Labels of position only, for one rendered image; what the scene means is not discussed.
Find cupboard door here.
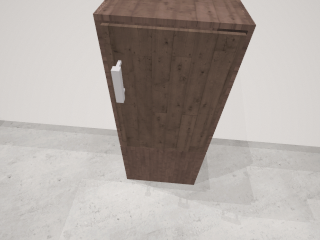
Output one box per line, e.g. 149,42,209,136
100,22,247,153

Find handle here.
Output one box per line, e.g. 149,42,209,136
111,60,125,103

